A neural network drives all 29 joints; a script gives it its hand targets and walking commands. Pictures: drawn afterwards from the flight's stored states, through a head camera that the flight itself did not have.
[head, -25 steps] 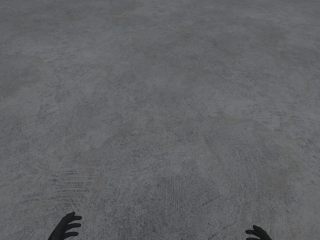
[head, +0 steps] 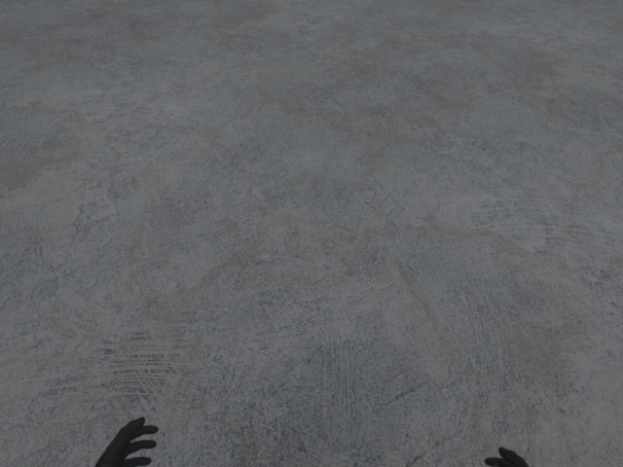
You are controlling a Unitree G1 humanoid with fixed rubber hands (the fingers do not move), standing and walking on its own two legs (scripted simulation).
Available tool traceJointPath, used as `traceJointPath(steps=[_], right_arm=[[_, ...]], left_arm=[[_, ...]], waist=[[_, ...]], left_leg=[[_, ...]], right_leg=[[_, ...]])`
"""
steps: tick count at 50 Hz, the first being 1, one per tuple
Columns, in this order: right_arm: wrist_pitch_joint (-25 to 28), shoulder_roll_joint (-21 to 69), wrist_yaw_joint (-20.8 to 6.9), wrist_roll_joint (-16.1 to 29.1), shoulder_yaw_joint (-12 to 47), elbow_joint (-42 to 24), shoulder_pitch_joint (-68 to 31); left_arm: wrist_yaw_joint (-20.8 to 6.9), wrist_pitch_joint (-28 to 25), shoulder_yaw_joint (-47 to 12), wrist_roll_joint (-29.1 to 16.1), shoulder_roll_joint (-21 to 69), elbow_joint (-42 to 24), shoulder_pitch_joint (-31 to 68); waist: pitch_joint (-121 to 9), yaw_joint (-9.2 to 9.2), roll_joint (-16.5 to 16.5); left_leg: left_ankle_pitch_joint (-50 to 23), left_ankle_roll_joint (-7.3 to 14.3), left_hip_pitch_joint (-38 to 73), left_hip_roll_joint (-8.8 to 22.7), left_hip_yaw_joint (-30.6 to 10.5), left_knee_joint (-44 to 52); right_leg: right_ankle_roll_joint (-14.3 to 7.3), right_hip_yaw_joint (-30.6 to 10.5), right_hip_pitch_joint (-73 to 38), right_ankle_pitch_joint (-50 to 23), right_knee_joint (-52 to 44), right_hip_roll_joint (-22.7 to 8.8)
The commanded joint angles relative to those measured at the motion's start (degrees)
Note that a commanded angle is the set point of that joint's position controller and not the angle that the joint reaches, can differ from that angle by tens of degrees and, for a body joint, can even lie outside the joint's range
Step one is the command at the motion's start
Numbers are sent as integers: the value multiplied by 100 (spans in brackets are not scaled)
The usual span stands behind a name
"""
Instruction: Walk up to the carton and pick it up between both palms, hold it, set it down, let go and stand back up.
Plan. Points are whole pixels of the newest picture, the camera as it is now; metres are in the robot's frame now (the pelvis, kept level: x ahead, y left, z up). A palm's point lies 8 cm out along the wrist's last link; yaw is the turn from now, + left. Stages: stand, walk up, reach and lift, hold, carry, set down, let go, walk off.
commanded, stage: stand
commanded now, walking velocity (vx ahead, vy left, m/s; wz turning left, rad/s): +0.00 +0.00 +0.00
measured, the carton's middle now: out of the picture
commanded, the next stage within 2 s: none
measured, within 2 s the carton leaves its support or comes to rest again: neither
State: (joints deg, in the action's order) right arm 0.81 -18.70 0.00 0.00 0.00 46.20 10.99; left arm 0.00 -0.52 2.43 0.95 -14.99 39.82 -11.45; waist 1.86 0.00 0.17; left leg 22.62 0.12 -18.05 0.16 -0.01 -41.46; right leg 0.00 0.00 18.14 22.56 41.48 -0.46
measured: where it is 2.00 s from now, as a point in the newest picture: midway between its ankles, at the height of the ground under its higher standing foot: outside the picture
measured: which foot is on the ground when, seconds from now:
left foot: down 0.00-1.00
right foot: down 0.00-1.00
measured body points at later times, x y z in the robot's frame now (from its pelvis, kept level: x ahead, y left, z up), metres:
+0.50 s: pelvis -0.01 +0.00 +0.00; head +0.00 +0.00 +0.45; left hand +0.13 +0.27 -0.10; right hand +0.11 -0.28 -0.11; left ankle +0.00 +0.12 -0.72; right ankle +0.00 -0.12 -0.72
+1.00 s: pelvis -0.02 +0.00 +0.00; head -0.02 +0.00 +0.45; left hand +0.10 +0.27 -0.11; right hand +0.09 -0.29 -0.12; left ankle -0.01 +0.12 -0.72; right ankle +0.00 -0.12 -0.72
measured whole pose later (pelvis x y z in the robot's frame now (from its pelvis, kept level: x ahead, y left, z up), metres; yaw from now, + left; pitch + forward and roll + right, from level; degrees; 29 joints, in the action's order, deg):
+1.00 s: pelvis -0.02 +0.00 +0.00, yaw +0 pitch -3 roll +0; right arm 1.3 -18.8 0.0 0.0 0.0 51.9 10.1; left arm 0.0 -0.5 2.5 0.9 -15.1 45.5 -11.4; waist 1.9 0.0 0.5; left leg 20.9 0.1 -18.0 0.2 0.0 -41.4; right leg 0.0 0.0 18.1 20.9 41.5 -0.5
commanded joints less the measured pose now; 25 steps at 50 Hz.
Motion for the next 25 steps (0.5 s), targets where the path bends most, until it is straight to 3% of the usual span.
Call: traceJointPath(steps=[1,3,5,6,7,8,9,10,11,12,13,14,15,17,18,19,20,21,22,23,25], right_arm=[[301,-1222,93,-184,-372,-341,-397],[331,-1308,132,-161,-378,-268,-407],[303,-1208,100,-141,-349,-271,-341],[309,-1223,59,-146,-339,-246,-318],[306,-1456,103,-165,-399,-139,-332],[348,-1284,94,-143,-343,-278,-396],[340,-1249,110,-136,-354,-205,-372],[332,-1325,104,-116,-363,-225,-277],[360,-1344,99,-144,-442,-210,-381],[347,-1270,115,-175,-328,-214,-431],[281,-1264,114,-95,-361,-178,-560],[239,-1422,113,-113,-395,-157,-369],[252,-1368,106,-97,-391,-166,-324],[261,-1498,134,-163,-418,-64,-439],[286,-1449,87,-138,-434,-151,-354],[290,-1479,87,-143,-406,-59,-494],[284,-1274,90,-148,-350,-164,-531],[321,-1388,105,-114,-386,-36,-288],[351,-1507,100,-142,-411,-17,-260],[324,-1410,121,-144,-366,-23,-471],[279,-1403,112,-105,-411,14,-421]], left_arm=[[52,-262,385,25,-1481,-66,339],[86,-238,362,-4,-1490,1,416],[55,-246,399,-12,-1390,-100,415],[73,-242,377,16,-1395,-16,434],[86,-219,387,-40,-1468,57,346],[78,-193,400,-13,-1530,-3,292],[124,-199,407,34,-1605,98,434],[101,-241,416,-36,-1516,88,339],[91,-239,417,-10,-1594,-50,433],[74,-230,436,-13,-1479,71,377],[100,-221,381,64,-1448,76,560],[80,-193,312,-25,-1317,50,321],[59,-228,325,-34,-1322,123,368],[80,-250,272,-17,-1301,98,441],[65,-239,352,6,-1443,129,423],[35,-229,301,-24,-1388,239,227],[21,-246,319,-31,-1347,126,426],[52,-282,299,-19,-1354,203,365],[57,-280,334,-45,-1476,205,373],[81,-232,377,14,-1526,185,576],[85,-238,304,-6,-1345,229,411]], waist=[[-424,60,-117],[-360,-55,95],[-510,27,-98],[-465,-38,130],[-489,113,19],[-628,45,-28],[-343,-61,141],[-537,13,-42],[-578,4,67],[-458,35,162],[-133,67,-272],[-458,54,13],[-414,-28,-4],[-120,3,158],[-320,-70,95],[-309,86,-105],[-173,57,-2],[-478,-4,-103],[-417,-70,88],[-475,33,-19],[-394,6,-3]], left_leg=[[-2271,434,109,666,-616,757],[-2112,429,158,530,-574,774],[-2317,441,181,581,-563,794],[-2349,451,218,692,-708,838],[-2417,422,268,688,-695,908],[-2580,448,322,704,-683,883],[-2511,419,216,595,-648,930],[-2405,438,276,640,-650,871],[-2508,441,240,635,-526,851],[-2668,421,393,608,-607,853],[-2544,455,136,635,-745,938],[-2432,446,341,633,-642,901],[-2227,439,381,604,-659,799],[-1927,460,286,687,-766,946],[-1662,399,255,667,-730,993],[-1557,464,69,664,-821,1050],[-1677,456,78,633,-668,1032],[-2015,413,367,556,-641,916],[-2063,422,387,539,-612,847],[-2154,398,308,635,-706,1063],[-2379,397,365,584,-713,914]], right_leg=[[-492,-419,-422,-1929,-656,-472],[-480,-470,-328,-2046,-685,-449],[-461,-350,-431,-2089,-492,-407],[-418,-389,-336,-1900,-503,-395],[-417,-325,-475,-2145,-593,-411],[-439,-316,-524,-2252,-494,-419],[-437,-405,-454,-2358,-606,-450],[-441,-529,-472,-2319,-647,-495],[-387,-310,-587,-2345,-490,-436],[-465,-364,-279,-2032,-434,-405],[-473,-352,-301,-2188,-646,-377],[-463,-386,-327,-2216,-544,-425],[-421,-373,-235,-2078,-606,-399],[-457,-379,2,-1759,-651,-356],[-425,-296,-158,-1618,-667,-310],[-458,-401,-434,-1715,-772,-387],[-447,-482,-330,-1677,-819,-456],[-497,-517,-414,-2036,-837,-525],[-489,-531,-260,-2157,-786,-504],[-456,-330,-415,-2099,-600,-423],[-463,-411,-315,-2220,-739,-436]])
